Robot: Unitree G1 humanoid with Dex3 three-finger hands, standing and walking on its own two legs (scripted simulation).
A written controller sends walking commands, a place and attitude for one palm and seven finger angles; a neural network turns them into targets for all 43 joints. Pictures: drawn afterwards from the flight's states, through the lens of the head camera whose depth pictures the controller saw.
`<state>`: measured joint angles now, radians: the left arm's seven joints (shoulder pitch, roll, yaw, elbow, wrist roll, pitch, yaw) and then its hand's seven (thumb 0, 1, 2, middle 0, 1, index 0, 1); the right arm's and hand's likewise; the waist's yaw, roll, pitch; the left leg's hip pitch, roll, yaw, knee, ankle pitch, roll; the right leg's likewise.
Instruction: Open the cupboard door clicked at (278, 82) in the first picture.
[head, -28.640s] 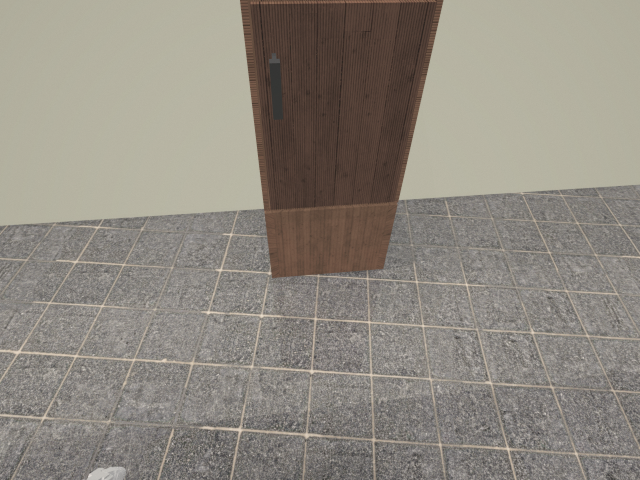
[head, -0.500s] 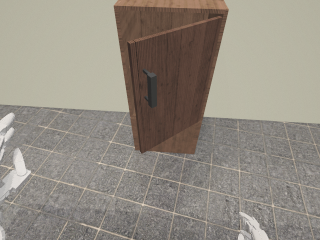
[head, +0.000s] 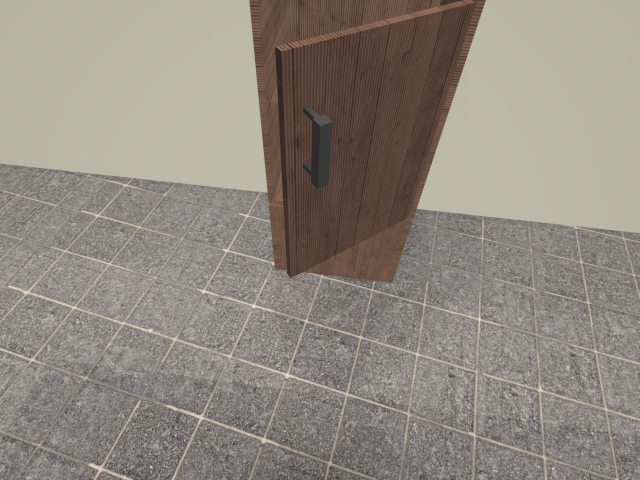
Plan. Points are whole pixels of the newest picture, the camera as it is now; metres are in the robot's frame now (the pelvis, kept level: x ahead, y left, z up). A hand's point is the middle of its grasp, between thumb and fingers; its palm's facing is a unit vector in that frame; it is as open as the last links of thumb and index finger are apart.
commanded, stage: let the arm hang, fingers relaxed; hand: left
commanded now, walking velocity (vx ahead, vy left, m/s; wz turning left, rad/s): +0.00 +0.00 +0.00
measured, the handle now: (314, 147) +0.64 +0.06 +0.04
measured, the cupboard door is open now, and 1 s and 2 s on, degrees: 40 40 40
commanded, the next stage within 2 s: look to check the result in 0.58 s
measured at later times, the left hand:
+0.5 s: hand out of the picture +0.08 +0.20 -0.16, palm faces -0.01 -0.97 -0.25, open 7.4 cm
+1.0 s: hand out of the picture +0.07 +0.21 -0.16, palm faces -0.02 -0.96 -0.29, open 7.4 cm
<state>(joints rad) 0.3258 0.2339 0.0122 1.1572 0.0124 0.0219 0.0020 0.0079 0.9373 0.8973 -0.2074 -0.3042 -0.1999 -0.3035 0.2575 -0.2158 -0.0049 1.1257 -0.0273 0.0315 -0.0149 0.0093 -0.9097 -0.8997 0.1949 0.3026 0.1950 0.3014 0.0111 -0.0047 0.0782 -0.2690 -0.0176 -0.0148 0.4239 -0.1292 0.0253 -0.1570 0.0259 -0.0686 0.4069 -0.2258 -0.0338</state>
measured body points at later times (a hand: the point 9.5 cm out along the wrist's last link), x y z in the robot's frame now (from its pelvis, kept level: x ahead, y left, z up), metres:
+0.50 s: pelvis +0.02 +0.00 +0.00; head +0.02 -0.01 +0.45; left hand +0.08 +0.25 -0.14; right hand +0.06 -0.25 -0.15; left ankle +0.06 +0.10 -0.74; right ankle +0.00 -0.10 -0.74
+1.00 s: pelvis +0.04 -0.01 +0.01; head +0.05 -0.02 +0.46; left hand +0.07 +0.26 -0.14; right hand +0.08 -0.28 -0.15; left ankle +0.06 +0.10 -0.74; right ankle +0.00 -0.10 -0.74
